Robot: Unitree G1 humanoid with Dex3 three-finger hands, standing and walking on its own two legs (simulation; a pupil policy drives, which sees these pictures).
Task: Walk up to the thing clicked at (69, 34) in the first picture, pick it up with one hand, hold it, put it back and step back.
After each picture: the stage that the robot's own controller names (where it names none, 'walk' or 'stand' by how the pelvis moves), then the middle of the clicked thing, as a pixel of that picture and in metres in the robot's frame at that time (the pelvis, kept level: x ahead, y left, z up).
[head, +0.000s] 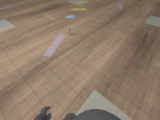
stand; (69, 31) +2.05 +0.63 -0.66
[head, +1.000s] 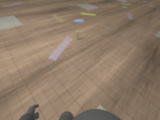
walk; (77, 35) +1.96 +0.31 -0.63
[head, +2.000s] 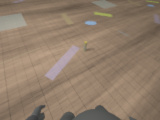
walk; (85, 46) +1.38 +0.09 -0.65
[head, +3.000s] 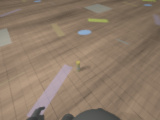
walk; (78, 66) +0.87 +0.18 -0.64
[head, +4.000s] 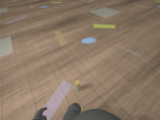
walk; (77, 86) +0.52 +0.20 -0.64
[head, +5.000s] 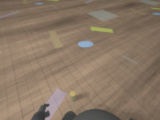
stand; (72, 96) +0.37 +0.17 -0.64
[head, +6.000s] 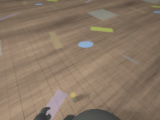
stand; (73, 97) +0.36 +0.17 -0.66
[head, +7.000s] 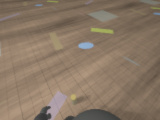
stand; (73, 99) +0.34 +0.16 -0.66
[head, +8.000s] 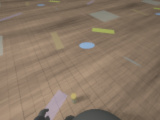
stand; (73, 98) +0.35 +0.17 -0.66
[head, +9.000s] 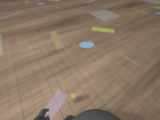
stand; (73, 98) +0.35 +0.17 -0.66
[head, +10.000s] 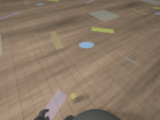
go down; (73, 98) +0.35 +0.17 -0.66
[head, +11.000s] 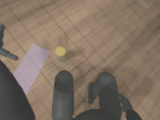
go down; (61, 55) +0.46 +0.19 -0.27
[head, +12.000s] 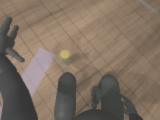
approach; (65, 58) +0.45 +0.18 -0.27
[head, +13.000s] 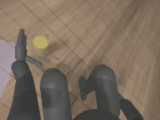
close in; (41, 49) +0.45 +0.22 -0.17
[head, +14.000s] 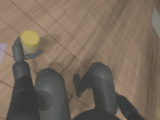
close; (30, 47) +0.45 +0.24 -0.17
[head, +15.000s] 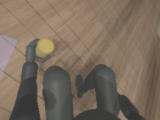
lift; (42, 51) +0.40 +0.22 -0.17
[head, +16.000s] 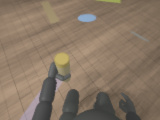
lift; (64, 70) +0.33 +0.17 +0.03
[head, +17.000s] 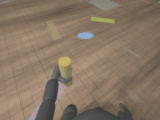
hold; (66, 73) +0.32 +0.16 +0.03
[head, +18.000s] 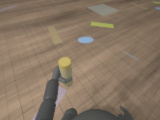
hold; (66, 74) +0.32 +0.16 +0.03
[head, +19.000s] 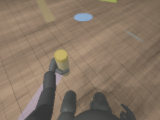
crouch; (63, 65) +0.38 +0.17 -0.02
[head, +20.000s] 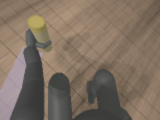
lower; (43, 38) +0.52 +0.23 -0.04
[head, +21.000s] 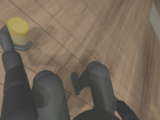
lower; (20, 38) +0.48 +0.26 -0.17
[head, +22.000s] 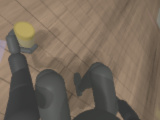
lower; (26, 41) +0.47 +0.26 -0.17
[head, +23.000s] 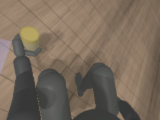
lower; (31, 44) +0.45 +0.25 -0.18
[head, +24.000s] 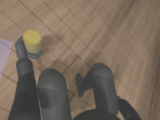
lower; (33, 47) +0.44 +0.24 -0.18
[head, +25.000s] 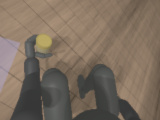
open; (42, 48) +0.44 +0.21 -0.18
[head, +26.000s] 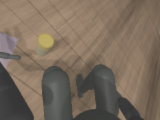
stand; (43, 47) +0.43 +0.22 -0.18
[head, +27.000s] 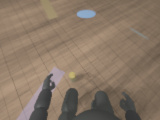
stand; (72, 77) +0.40 +0.15 -0.48
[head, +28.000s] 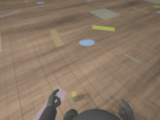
stand; (74, 97) +0.37 +0.15 -0.60
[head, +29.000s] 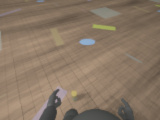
stand; (74, 96) +0.37 +0.15 -0.60
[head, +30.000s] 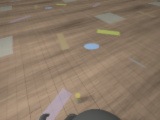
stand; (78, 98) +0.38 +0.13 -0.65
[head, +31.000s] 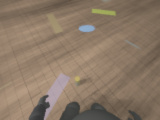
walk; (77, 81) +0.46 +0.11 -0.63
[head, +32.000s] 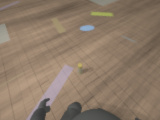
walk; (80, 69) +0.72 +0.16 -0.63
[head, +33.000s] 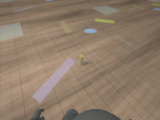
stand; (81, 60) +1.02 +0.17 -0.63
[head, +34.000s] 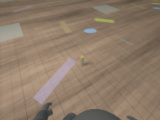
stand; (81, 61) +1.01 +0.14 -0.66
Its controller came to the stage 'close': yes
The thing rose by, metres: 0.70
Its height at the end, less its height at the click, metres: +0.00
